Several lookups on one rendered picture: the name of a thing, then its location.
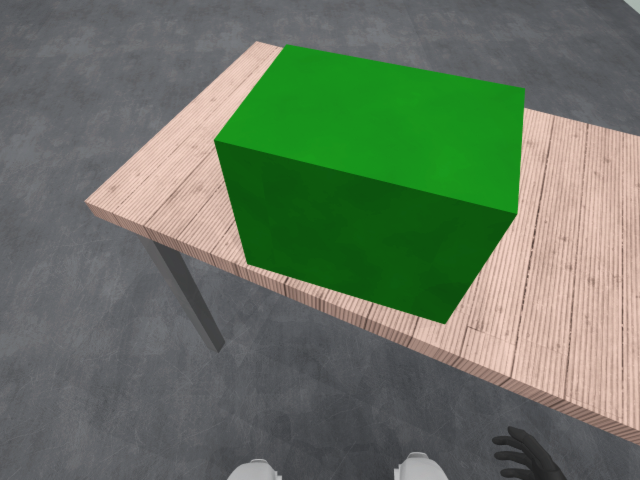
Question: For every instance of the table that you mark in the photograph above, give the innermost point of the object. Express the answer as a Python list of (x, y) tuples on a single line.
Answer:
[(553, 315)]

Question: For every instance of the right robot thigh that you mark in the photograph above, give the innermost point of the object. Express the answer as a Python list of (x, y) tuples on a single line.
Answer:
[(419, 469)]

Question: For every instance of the right robot hand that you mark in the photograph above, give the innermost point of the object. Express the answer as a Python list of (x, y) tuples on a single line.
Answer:
[(535, 457)]

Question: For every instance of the carton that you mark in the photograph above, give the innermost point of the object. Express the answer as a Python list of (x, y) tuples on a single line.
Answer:
[(384, 182)]

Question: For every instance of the robot right shin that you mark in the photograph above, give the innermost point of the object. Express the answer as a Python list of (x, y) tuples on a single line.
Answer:
[(417, 455)]

